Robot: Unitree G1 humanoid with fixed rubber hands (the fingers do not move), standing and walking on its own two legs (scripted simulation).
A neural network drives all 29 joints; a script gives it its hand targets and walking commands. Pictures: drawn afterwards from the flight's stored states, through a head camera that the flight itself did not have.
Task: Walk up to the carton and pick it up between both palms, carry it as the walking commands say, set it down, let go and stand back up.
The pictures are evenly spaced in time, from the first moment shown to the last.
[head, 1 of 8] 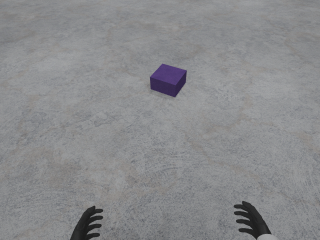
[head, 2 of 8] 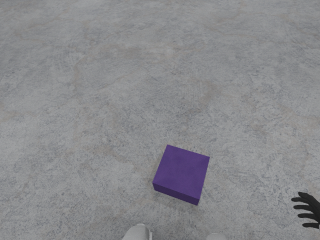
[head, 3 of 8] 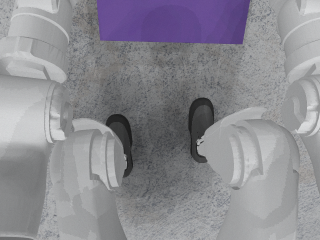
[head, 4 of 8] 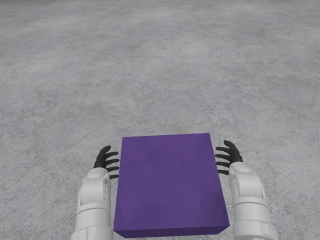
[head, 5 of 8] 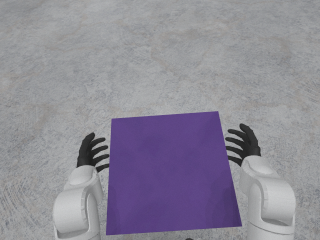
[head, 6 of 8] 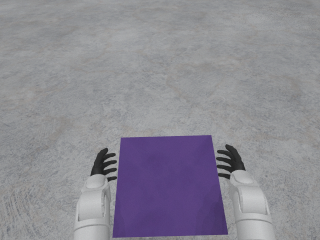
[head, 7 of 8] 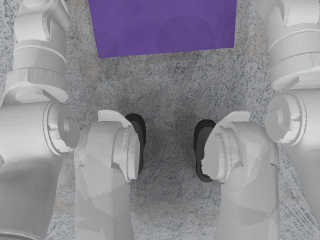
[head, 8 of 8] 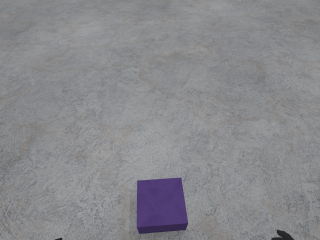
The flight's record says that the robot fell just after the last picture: no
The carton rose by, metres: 0.71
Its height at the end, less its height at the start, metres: +0.00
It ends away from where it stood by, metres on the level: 2.37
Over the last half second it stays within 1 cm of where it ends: yes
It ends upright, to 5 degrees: yes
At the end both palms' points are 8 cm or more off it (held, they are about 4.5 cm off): yes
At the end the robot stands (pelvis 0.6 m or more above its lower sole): yes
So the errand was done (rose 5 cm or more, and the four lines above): yes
